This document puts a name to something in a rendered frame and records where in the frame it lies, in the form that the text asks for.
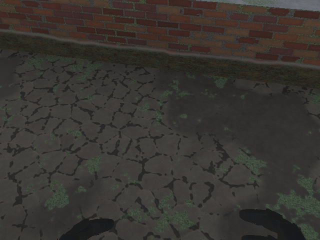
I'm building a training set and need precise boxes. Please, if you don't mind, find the left robot hand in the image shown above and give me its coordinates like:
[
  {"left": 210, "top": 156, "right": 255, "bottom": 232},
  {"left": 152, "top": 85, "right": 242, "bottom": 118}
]
[{"left": 57, "top": 218, "right": 114, "bottom": 240}]

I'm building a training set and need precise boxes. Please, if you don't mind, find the right robot hand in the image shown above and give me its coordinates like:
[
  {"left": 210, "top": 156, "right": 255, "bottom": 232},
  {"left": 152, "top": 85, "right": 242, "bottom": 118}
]
[{"left": 239, "top": 208, "right": 306, "bottom": 240}]

